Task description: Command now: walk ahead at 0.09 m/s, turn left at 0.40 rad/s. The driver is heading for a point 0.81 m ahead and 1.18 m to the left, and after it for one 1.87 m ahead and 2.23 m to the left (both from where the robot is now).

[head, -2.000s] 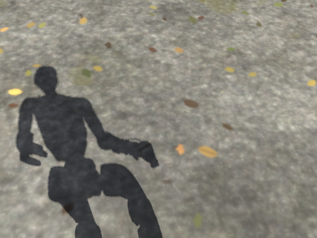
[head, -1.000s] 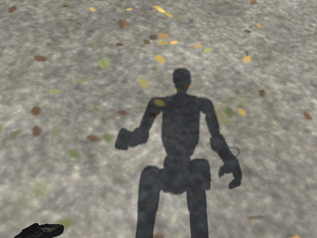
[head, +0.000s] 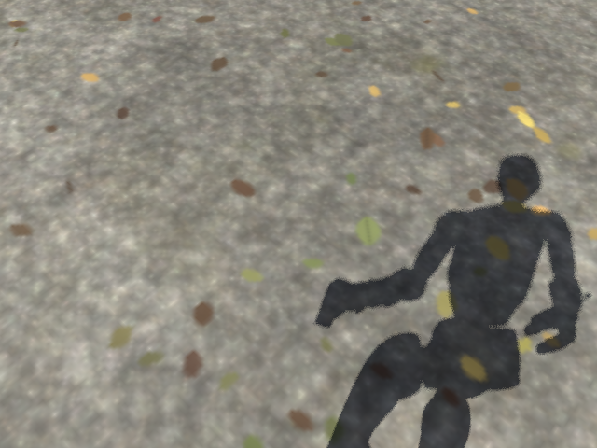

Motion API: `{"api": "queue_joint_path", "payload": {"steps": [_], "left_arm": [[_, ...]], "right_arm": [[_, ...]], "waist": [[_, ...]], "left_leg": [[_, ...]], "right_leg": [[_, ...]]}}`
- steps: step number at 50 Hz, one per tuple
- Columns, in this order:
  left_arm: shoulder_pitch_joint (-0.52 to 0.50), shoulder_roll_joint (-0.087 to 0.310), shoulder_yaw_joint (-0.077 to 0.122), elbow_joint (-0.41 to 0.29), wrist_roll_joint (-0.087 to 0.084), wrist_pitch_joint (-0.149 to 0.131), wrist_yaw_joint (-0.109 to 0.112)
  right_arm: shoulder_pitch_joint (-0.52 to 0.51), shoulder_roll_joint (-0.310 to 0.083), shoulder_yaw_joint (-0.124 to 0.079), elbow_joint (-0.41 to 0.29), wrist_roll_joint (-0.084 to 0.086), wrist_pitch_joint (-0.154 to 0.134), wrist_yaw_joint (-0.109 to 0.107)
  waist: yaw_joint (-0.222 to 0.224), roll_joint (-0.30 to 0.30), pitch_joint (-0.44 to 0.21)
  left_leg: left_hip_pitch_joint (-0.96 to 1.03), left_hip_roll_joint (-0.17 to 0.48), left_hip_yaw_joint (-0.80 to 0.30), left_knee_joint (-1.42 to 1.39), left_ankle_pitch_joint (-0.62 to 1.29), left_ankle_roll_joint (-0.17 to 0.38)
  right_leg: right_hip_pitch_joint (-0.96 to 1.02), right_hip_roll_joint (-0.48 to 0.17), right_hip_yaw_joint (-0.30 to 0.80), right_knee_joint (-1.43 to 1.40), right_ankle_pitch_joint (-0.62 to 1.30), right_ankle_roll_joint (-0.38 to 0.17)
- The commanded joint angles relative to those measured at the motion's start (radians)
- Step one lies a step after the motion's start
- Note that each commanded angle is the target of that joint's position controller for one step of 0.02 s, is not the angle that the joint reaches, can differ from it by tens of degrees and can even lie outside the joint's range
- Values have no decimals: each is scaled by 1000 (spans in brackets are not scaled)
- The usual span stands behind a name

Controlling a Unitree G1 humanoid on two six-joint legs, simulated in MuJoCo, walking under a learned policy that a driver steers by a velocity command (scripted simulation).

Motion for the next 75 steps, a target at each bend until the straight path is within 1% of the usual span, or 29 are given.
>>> {"api": "queue_joint_path", "payload": {"steps": [1, 3, 4, 5, 6, 8, 11, 19, 24, 27, 28, 29, 30, 31, 32, 33, 35, 43, 50, 52, 53, 54, 55, 56, 57, 59, 63, 70, 75], "left_arm": [[43, 106, 35, -52, -3, 1, 1], [82, 107, 43, -44, -2, -11, -5], [112, 137, 52, -45, 7, -17, -4], [147, 191, 62, -53, 18, -13, 4], [169, 234, 78, -39, 30, -14, -3], [110, 139, 56, -55, 6, -36, -4], [83, 117, 50, -56, -4, -55, 6], [170, 172, 82, -19, -5, -74, 0], [193, 205, 103, 4, -31, -67, -21], [161, 220, 108, 9, -49, -53, -25], [181, 179, 95, 12, -42, -53, -25], [176, 117, 69, -15, -2, -57, -23], [172, 30, 39, -100, 20, -84, -21], [82, 137, 60, -98, -23, -111, -27], [63, 162, 67, -109, -45, -128, -35], [82, 157, 67, -89, -27, -135, -30], [102, 149, 71, -74, 3, -129, -32], [-116, 52, 40, -139, 1, -111, -47], [-169, 96, 53, -170, -11, -133, -69], [-23, 136, 78, -139, -7, -139, -57], [126, 169, 91, -121, 5, -141, -50], [274, 244, 110, -104, 21, -134, -39], [290, 202, 99, -84, 3, -127, -51], [233, 119, 78, -100, -11, -117, -46], [181, 86, 69, -105, -9, -106, -38], [116, 58, 57, -86, 7, -103, -34], [103, 82, 69, -50, -3, -125, -34], [144, 144, 85, -10, -10, -109, -27], [204, 200, 100, 20, -36, -75, -26]], "right_arm": [[-61, -170, -46, -68, 11, 2, -13], [-90, -153, -40, -73, 19, 15, -22], [-63, -113, -28, -73, 14, 18, -27], [-29, -34, -6, -77, -7, 19, -25], [-12, -83, -21, -111, 6, 13, -27], [-21, -178, -57, -93, 16, 12, -20], [-28, -128, -54, -85, 10, 19, -14], [-146, -40, -21, -161, 13, -2, 21], [-180, -53, -18, -191, 16, 7, 39], [-71, -82, -38, -166, 11, 12, 42], [77, -140, -73, -116, 16, 15, 35], [269, -241, -110, -75, 27, 20, 16], [242, -346, -114, -105, 25, 1, 16], [221, -240, -83, -119, 20, -26, 28], [185, -186, -62, -115, 12, -43, 30], [130, -152, -51, -122, 12, -48, 30], [39, -116, -35, -145, 0, -46, 20], [138, -154, -49, -81, 15, -51, -22], [200, -153, -58, -26, 22, -28, -39], [174, -141, -55, -35, 17, -19, -34], [146, -111, -40, -59, 7, -18, -27], [250, -29, -17, -78, 6, -23, -25], [324, -42, -6, -80, 29, -31, -24], [253, -137, -30, -66, 43, -30, -23], [153, -164, -36, -84, 36, -27, -22], [82, -133, -40, -105, 15, -22, -19], [77, -52, -23, -122, 20, 2, -12], [-105, -27, -6, -164, 16, -22, 25], [-193, -51, -14, -220, 17, -17, 51]], "waist": [[53, 147, -131], [92, 139, -126], [94, 91, -157], [77, -123, -196], [76, -277, -159], [69, -145, -84], [68, -120, -31], [125, -92, -31], [123, -95, 0], [33, -72, -35], [-30, -17, -122], [-107, 156, -208], [-32, 389, -276], [-86, 203, -253], [-56, 190, -169], [-18, 114, -128], [42, 114, -84], [-3, 106, -15], [1, 129, -6], [73, 146, -96], [150, 128, -234], [143, -75, -423], [110, -306, -505], [125, -172, -337], [129, -76, -205], [78, -40, -68], [46, -59, -21], [106, -16, 9], [111, -30, 26]], "left_leg": [[21, 252, -264, -64, 246, 177], [-3, 206, -288, 5, 157, 125], [-62, 153, -270, 76, 0, 75], [-192, 31, -148, 322, -341, 11], [-383, -26, -60, 497, -484, -19], [-451, 60, -110, 658, -334, -38], [-475, 102, -80, 691, -178, -76], [-396, 148, -2, 401, -13, -95], [-287, 142, 52, 265, -67, -41], [-66, 73, 127, 143, -73, 26], [167, 21, 134, 113, -58, 63], [432, 165, -124, 53, -110, 137], [603, 376, -710, -119, -347, 316], [573, 401, -718, -195, -368, 309], [499, 380, -596, -183, -274, 281], [398, 335, -491, -167, -162, 248], [241, 264, -361, -194, 12, 217], [107, 166, -216, -210, 203, 166], [241, 234, -348, -82, 243, 130], [235, 185, -335, 71, 467, 99], [130, 129, -307, 282, 421, 67], [-181, 1, -212, 648, 45, -4], [-392, -33, -192, 865, -432, -31], [-473, 41, -198, 939, -367, -39], [-471, 83, -145, 927, -283, -41], [-405, 149, -122, 828, -195, -37], [-379, 191, -94, 717, -136, -44], [-361, 171, -8, 346, 197, -41], [-339, 123, 59, 210, 82, 13]], "right_leg": [[136, 23, 4, -71, 12, -18], [245, 30, -12, -266, 135, -46], [351, -50, 41, -333, 186, -81], [473, -264, 232, -379, 267, -156], [449, -403, 466, -465, 81, -303], [422, -324, 393, -514, -242, -279], [402, -258, 228, -555, -173, -222], [440, -264, -20, -594, 51, -235], [437, -295, -100, -559, 61, -216], [390, -285, -181, -377, 275, -173], [312, -227, -253, -149, 433, -138], [71, -156, -295, 227, 211, -68], [-318, 30, -148, 520, -326, -15], [-419, -8, 2, 611, -265, -34], [-444, -47, 0, 582, -165, -67], [-385, -85, 5, 517, -85, -75], [-258, -114, 16, 391, 27, -62], [-142, 4, -22, -97, 376, -2], [-51, 27, 23, -248, 310, -65], [174, 52, -25, -279, 256, -109], [449, -33, 38, -242, 263, -163], [853, -275, 375, -229, 158, -288], [963, -405, 736, -359, -42, -366], [827, -375, 645, -403, -179, -323], [667, -333, 482, -424, -143, -282], [422, -258, 290, -486, 38, -256], [311, -243, 110, -583, 172, -276], [392, -202, -146, -593, 336, -233], [550, -252, -209, -504, 544, -198]]}}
